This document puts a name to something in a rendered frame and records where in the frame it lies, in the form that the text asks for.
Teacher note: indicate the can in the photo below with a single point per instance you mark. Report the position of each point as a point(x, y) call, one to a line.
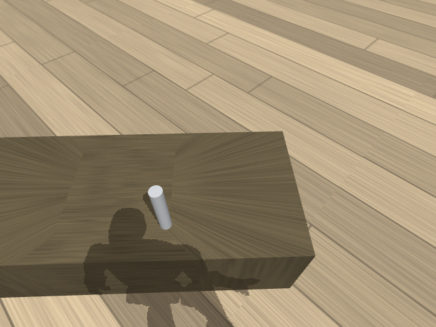
point(160, 207)

